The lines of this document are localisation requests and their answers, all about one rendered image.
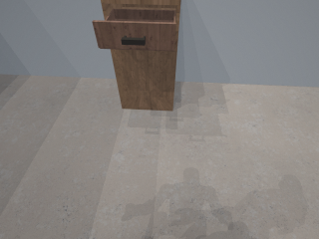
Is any drawer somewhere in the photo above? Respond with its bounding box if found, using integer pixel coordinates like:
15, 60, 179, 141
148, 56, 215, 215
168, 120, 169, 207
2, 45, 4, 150
92, 8, 176, 52

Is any cabinet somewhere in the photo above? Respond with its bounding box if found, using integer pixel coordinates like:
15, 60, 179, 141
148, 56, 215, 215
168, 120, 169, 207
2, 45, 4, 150
101, 0, 181, 112

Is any handle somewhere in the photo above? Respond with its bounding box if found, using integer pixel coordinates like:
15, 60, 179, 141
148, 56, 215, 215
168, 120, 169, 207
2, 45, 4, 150
121, 35, 146, 46

